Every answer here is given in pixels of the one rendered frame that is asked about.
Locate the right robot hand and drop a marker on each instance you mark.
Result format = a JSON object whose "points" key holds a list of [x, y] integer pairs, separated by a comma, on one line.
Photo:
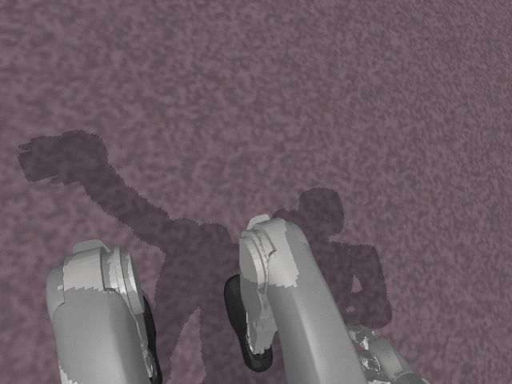
{"points": [[384, 362]]}

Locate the right robot foot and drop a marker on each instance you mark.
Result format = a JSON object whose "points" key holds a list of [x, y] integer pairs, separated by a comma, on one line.
{"points": [[237, 316]]}

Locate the left robot foot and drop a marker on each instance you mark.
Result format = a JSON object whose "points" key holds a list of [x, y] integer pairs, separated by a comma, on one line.
{"points": [[151, 348]]}

